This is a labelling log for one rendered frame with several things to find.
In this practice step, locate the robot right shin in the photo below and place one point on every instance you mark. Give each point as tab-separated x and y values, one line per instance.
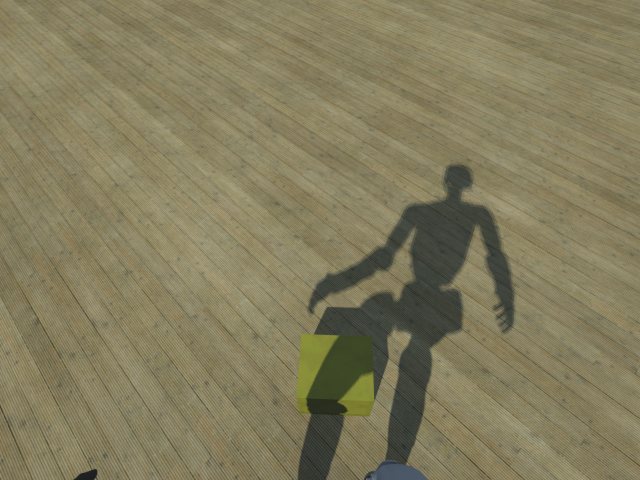
385	463

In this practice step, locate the carton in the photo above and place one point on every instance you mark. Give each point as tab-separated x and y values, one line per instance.
335	375

